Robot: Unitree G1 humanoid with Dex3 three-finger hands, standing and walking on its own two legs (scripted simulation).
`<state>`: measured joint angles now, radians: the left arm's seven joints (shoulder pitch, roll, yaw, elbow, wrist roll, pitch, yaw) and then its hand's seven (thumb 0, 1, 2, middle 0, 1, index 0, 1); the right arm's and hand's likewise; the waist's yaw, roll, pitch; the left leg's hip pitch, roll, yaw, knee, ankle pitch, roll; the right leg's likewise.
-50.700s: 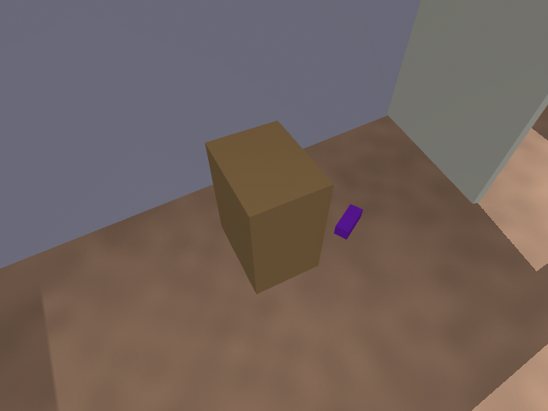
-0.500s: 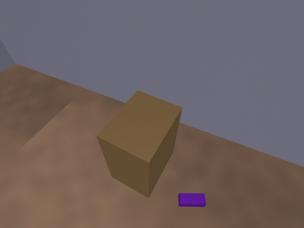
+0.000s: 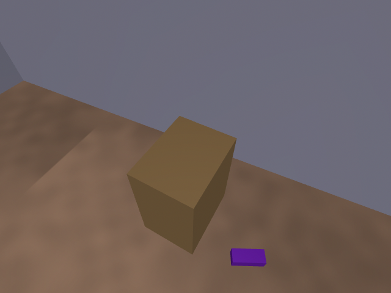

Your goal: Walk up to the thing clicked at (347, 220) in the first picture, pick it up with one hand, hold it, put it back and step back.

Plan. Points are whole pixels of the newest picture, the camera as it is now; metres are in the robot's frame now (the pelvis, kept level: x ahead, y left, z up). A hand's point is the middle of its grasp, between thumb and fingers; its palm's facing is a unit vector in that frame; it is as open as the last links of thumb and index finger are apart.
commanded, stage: stand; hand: right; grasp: from above
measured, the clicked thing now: (247, 257) +0.41 -0.26 -0.76
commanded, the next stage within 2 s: step back in 0.02 s
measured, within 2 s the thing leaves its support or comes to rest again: neither
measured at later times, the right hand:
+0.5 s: hand out of the picture +0.06 -0.32 -0.18, palm faces -0.06 +0.94 -0.34, open 7.4 cm
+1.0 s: hand out of the picture -0.13 -0.30 -0.15, palm faces -0.11 +0.91 -0.41, open 7.4 cm
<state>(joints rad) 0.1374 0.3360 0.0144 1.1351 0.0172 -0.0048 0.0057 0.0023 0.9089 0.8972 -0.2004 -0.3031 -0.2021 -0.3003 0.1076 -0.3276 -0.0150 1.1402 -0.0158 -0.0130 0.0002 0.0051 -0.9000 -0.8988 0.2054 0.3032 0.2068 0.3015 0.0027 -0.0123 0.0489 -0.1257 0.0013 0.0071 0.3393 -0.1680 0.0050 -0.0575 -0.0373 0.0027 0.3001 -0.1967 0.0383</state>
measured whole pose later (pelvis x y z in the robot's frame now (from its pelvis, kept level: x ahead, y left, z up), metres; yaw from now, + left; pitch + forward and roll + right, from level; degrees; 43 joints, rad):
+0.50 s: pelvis -0.08 -0.07 -0.01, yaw +2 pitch -2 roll +2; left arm 0.16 0.34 0.05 0.95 0.03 0.03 0.02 0.00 0.91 0.90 -0.20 -0.30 -0.20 -0.30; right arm 0.06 -0.41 -0.06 0.89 -0.01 0.06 -0.03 0.00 -0.90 -0.90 0.20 0.30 0.21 0.30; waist 0.02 0.06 0.19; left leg -0.47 -0.13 -0.18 1.13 -0.47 0.00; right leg -0.24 0.03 -0.02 0.53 -0.26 -0.07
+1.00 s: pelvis -0.22 -0.04 -0.02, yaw +7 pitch -3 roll -2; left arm 0.15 0.40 0.06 0.90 0.01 0.05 0.02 0.00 0.91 0.90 -0.20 -0.30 -0.20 -0.30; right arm 0.24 -0.36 -0.08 0.85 -0.04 0.06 0.02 0.01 -0.90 -0.90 0.21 0.30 0.21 0.30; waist -0.03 -0.01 0.13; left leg -0.23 -0.01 -0.04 0.60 -0.32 0.04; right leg -0.50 0.10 0.08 1.00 -0.42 0.02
